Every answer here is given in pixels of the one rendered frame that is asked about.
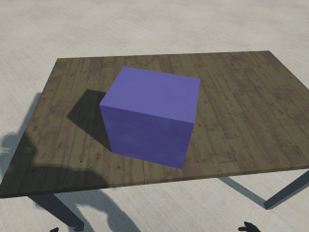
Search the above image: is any robot right hand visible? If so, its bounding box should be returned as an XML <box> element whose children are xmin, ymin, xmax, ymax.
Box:
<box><xmin>238</xmin><ymin>221</ymin><xmax>261</xmax><ymax>232</ymax></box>

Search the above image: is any table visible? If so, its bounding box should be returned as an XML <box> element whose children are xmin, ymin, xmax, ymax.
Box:
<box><xmin>0</xmin><ymin>50</ymin><xmax>309</xmax><ymax>232</ymax></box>

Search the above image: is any carton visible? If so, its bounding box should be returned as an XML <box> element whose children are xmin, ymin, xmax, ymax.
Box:
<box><xmin>99</xmin><ymin>66</ymin><xmax>201</xmax><ymax>169</ymax></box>

